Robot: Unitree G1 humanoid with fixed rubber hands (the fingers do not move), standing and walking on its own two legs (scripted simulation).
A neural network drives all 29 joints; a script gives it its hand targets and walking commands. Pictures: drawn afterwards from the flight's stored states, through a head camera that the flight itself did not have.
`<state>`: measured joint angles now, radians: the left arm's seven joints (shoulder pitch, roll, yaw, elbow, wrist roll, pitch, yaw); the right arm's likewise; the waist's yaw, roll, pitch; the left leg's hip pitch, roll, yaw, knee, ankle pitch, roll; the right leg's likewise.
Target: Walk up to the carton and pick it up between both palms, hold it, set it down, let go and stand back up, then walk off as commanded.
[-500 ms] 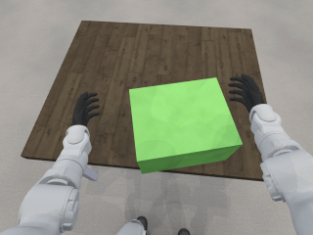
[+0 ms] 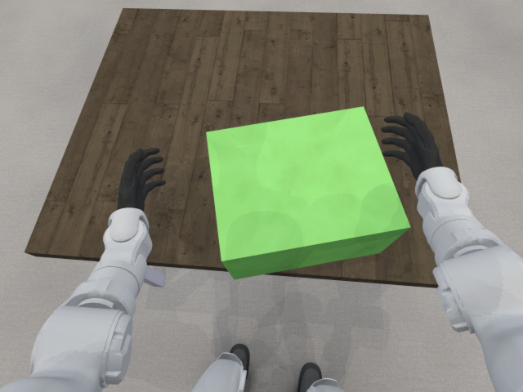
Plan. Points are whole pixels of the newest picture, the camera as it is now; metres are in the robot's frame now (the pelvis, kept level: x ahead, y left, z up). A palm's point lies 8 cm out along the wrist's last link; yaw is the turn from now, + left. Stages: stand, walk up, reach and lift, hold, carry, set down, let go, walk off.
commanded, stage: reach and lift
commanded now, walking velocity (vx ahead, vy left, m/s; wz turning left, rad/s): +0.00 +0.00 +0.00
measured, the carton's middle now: (297, 195) +0.43 +0.03 -0.07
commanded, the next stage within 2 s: none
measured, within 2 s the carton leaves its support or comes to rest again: neither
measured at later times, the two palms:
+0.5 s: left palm (163, 198) +0.37 +0.24 -0.02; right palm (404, 157) +0.49 -0.13 +0.01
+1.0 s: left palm (168, 198) +0.37 +0.23 -0.02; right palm (398, 157) +0.49 -0.12 +0.01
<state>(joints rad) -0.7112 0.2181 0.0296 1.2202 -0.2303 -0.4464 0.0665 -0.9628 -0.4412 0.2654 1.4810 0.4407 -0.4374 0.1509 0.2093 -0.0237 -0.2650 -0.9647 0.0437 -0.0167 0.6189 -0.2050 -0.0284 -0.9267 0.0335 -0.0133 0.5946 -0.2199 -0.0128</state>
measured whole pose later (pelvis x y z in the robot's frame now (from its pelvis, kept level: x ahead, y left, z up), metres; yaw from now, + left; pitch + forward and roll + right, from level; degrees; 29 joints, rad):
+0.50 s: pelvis +0.00 +0.00 +0.00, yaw +0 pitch +32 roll -1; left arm -0.74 0.11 0.04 1.22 -0.19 -0.45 0.09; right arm -1.00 -0.36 0.10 1.48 0.32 -0.44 0.11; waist 0.21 -0.02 -0.27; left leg -0.98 0.05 -0.02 0.63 -0.21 -0.03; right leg -0.94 0.04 -0.01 0.60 -0.22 -0.01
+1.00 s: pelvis +0.00 +0.00 +0.00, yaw +0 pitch +32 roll -1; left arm -0.74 0.07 0.15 1.22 -0.09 -0.47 0.10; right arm -1.00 -0.31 -0.03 1.48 0.19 -0.45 0.09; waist 0.20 -0.02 -0.27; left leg -0.98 0.05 -0.02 0.63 -0.21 -0.03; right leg -0.94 0.04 -0.01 0.60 -0.22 -0.01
